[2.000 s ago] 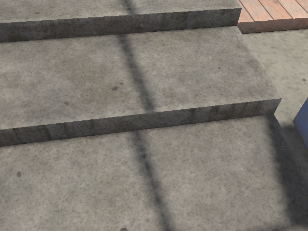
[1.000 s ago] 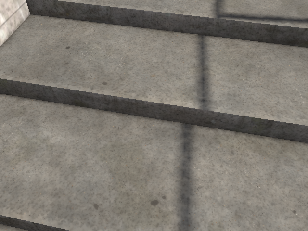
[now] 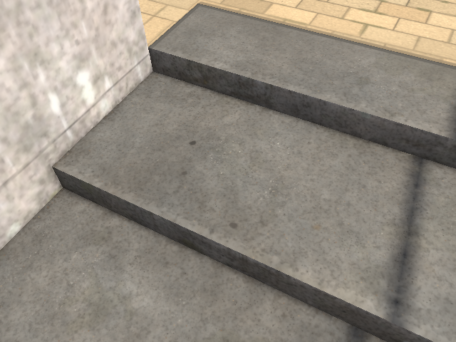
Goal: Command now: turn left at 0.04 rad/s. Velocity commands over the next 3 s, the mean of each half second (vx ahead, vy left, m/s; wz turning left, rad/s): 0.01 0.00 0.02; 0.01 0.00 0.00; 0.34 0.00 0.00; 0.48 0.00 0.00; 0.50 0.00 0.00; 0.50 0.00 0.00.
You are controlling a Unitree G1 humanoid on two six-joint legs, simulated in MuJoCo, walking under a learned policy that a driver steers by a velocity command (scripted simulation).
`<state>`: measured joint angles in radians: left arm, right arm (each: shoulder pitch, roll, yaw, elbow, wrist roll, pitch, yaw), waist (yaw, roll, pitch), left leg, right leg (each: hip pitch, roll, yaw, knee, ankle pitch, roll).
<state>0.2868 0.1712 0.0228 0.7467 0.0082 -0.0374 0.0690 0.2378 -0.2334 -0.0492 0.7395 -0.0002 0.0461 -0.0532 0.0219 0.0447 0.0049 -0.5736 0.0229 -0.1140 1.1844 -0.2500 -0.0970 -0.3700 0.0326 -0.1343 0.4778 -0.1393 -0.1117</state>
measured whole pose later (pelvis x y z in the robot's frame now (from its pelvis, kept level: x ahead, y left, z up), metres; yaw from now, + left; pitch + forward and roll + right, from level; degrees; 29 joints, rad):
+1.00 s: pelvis -0.12 +0.09 -0.14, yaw -3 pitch +0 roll +3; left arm 0.16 0.16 0.01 0.61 -0.03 0.06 0.07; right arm 0.39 -0.20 -0.01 0.86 -0.01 0.07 0.01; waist 0.01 -0.07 -0.01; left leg -0.27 -0.04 0.13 0.70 -0.44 0.06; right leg -0.86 -0.02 0.07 1.85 -0.57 0.03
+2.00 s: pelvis +0.22 -0.11 +0.00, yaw -4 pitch +3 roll +1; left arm 0.51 0.18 0.00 1.02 0.00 -0.08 0.01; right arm 0.00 -0.21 -0.03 0.69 0.04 -0.07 0.07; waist 0.09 0.03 -0.01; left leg -0.70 0.05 0.08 0.62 0.08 0.08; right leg 0.17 0.00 -0.13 0.13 -0.36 -0.02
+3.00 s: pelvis +0.82 -0.19 +0.13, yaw -2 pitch +3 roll +0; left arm 0.43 0.17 0.00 0.98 0.00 -0.11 0.01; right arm 0.07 -0.20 0.00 0.74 0.01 -0.06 0.02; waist 0.07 0.04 -0.05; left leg -0.79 0.10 -0.01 0.86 0.09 0.03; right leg -0.07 0.04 -0.12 0.24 -0.23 -0.06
